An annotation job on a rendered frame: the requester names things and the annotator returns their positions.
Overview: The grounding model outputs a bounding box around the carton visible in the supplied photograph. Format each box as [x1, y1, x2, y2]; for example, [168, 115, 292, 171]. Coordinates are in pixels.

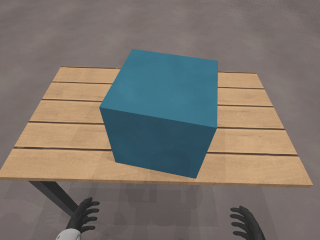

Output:
[99, 49, 218, 179]

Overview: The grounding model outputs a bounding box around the right robot hand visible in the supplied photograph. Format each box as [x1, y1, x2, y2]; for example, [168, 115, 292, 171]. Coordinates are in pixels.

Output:
[230, 205, 266, 240]

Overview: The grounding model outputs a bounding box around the robot left forearm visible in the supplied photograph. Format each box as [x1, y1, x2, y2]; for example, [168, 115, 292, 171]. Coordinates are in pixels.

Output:
[56, 228, 81, 240]

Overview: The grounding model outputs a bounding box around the table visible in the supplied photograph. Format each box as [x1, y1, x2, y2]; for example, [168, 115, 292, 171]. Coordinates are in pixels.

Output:
[0, 66, 313, 224]

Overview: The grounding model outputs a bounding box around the left robot hand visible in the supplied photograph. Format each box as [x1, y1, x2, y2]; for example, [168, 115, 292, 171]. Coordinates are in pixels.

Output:
[66, 197, 100, 234]

